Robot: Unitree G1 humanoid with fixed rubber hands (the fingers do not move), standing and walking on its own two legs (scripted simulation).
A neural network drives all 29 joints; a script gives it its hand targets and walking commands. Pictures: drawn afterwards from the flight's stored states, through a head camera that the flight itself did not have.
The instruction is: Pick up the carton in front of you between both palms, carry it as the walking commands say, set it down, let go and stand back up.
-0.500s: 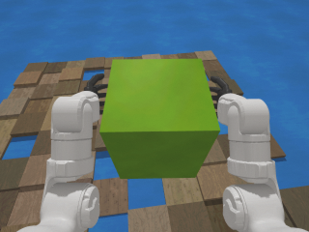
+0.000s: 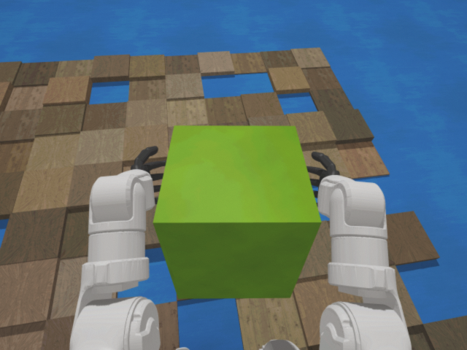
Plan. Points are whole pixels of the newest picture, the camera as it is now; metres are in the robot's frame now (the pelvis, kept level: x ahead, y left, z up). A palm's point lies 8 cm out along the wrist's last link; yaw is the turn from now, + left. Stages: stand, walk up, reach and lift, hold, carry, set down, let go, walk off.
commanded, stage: carry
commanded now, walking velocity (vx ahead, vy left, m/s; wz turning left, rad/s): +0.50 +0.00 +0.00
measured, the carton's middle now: (234, 215) +0.36 -0.01 -0.01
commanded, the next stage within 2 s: none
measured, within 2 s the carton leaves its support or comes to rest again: neither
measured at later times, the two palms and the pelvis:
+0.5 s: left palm (169, 63) +0.63 +0.12 +0.11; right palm (314, 63) +0.65 -0.18 +0.10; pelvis +0.32 -0.04 -0.01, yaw +0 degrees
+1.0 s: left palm out of the picture +0.99 +0.16 +0.08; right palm out of the picture +0.98 -0.14 +0.08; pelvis +0.62 +0.01 -0.02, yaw +0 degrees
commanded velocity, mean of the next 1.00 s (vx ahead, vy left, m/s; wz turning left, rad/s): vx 0.50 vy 0.00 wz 0.00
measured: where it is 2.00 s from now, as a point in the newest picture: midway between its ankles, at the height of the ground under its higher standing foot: (218, 126)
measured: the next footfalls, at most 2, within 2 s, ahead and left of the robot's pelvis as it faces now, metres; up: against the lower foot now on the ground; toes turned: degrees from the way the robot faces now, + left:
right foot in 0.22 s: +0.34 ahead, -0.13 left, -0.02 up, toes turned -6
left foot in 0.70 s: +0.59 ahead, +0.06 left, -0.04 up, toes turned +9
